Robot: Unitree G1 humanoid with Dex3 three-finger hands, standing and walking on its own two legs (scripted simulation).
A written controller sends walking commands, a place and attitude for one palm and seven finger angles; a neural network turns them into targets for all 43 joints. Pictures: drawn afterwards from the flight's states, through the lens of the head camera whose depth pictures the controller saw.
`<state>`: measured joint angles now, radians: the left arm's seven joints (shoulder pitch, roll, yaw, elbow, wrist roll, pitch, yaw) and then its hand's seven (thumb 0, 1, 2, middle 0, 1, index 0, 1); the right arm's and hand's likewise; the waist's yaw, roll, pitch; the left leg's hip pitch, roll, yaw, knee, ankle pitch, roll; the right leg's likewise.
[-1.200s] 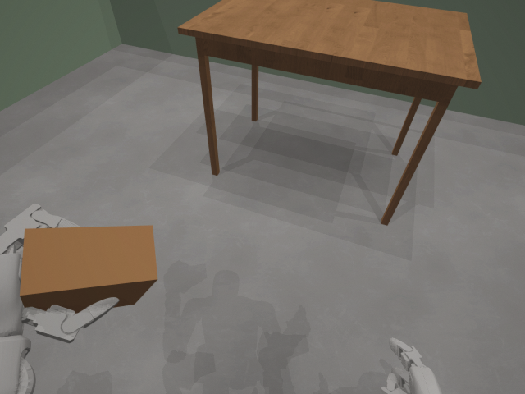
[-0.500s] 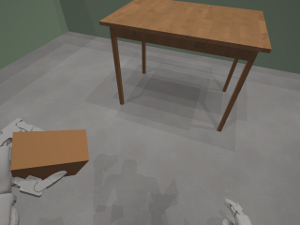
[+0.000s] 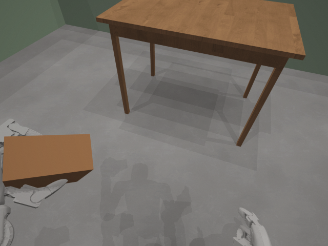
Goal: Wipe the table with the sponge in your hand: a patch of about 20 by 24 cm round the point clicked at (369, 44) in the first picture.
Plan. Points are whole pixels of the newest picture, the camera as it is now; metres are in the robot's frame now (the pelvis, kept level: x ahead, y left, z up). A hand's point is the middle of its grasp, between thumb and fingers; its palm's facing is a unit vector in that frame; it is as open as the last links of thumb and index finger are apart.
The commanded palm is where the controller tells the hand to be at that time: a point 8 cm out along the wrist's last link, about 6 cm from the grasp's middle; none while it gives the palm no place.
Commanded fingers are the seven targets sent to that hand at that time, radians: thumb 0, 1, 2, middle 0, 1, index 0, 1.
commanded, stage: walk to a spot facing it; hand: left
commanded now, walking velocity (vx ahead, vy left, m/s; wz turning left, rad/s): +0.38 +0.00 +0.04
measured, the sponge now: (60, 162) +0.23 +0.21 +0.15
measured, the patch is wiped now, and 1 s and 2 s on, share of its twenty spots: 0.00 0.00 0.00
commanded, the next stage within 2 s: none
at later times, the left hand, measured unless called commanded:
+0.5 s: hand (95, 106) +0.35 +0.17 +0.19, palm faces +0.43 -0.74 -0.51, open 10.2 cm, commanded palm +0.29 +0.22 +0.18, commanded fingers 0.00 0.10 1.30 -1.20 -1.60 -1.20 -1.60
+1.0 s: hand (86, 80) +0.41 +0.21 +0.20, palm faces +0.65 -0.61 -0.46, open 10.2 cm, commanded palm +0.37 +0.23 +0.18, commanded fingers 0.00 0.10 1.30 -1.20 -1.60 -1.20 -1.60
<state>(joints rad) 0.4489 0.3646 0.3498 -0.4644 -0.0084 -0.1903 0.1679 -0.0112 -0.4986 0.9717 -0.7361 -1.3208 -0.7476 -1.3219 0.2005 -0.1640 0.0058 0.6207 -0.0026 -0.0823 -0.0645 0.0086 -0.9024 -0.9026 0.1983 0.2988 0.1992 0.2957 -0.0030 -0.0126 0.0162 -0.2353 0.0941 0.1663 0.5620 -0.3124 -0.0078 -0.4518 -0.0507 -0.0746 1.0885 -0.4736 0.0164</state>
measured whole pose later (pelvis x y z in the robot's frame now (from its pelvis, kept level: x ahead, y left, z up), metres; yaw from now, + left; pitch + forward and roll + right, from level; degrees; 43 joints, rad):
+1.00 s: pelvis +0.30 -0.09 +0.00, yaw +17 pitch -1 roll -3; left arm 0.51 0.38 0.40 -0.55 -0.04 -0.23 0.13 -0.01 -0.50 0.98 -0.74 -1.32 -0.75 -1.33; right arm 0.25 -0.12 0.03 0.62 0.01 -0.10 -0.05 0.01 -0.90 -0.90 0.20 0.30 0.20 0.30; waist 0.03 0.08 0.02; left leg -0.33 0.08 -0.02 0.56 -0.23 0.00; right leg -0.41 -0.09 -0.11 0.78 -0.41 0.08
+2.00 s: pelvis +0.36 -0.19 +0.01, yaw +54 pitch -1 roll +2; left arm 0.47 0.36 0.31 -0.54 -0.03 -0.15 0.15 -0.01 -0.50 0.98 -0.73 -1.33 -0.75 -1.33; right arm 0.22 -0.25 -0.03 0.60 -0.02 -0.06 -0.10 0.01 -0.90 -0.90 0.20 0.30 0.20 0.30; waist -0.01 -0.03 0.02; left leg -0.35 0.06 0.09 0.84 -0.47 -0.05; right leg -0.29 -0.15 -0.25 0.50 -0.20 -0.02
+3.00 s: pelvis +0.37 -0.10 +0.00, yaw +77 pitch +0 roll +0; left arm 0.44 0.40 0.39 -0.60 -0.03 -0.20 0.16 -0.01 -0.50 0.98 -0.73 -1.33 -0.75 -1.33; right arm 0.15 -0.12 0.00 0.59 0.01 -0.10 -0.03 0.01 -0.90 -0.90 0.20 0.30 0.20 0.30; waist -0.01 -0.04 0.09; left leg -0.31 0.07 0.13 0.57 -0.26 0.02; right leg -0.53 -0.11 -0.09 1.17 -0.44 0.04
